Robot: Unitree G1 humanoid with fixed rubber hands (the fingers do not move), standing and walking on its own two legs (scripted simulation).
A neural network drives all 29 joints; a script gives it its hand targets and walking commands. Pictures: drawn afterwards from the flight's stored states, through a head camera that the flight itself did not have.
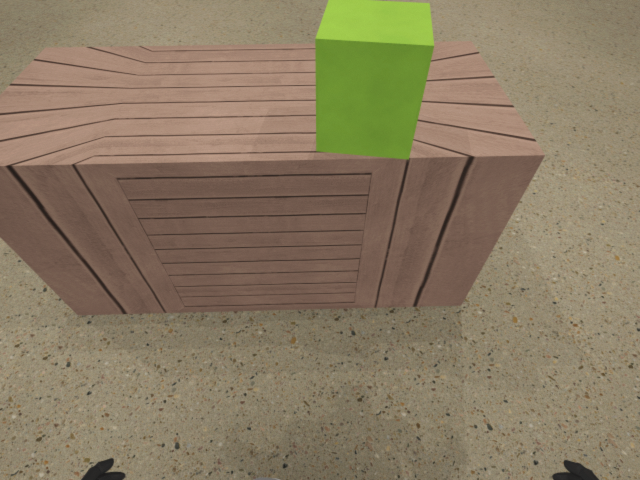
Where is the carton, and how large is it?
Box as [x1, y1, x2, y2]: [315, 0, 433, 159]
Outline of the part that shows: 328,0 315,38 316,150 408,159 433,48 429,3 375,0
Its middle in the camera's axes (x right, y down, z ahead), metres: +0.11 -0.34 +0.84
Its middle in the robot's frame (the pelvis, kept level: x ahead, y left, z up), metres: +0.87 -0.09 +0.04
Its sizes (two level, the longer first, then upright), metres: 0.210 0.200 0.250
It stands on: a pedestal, 0.68 m high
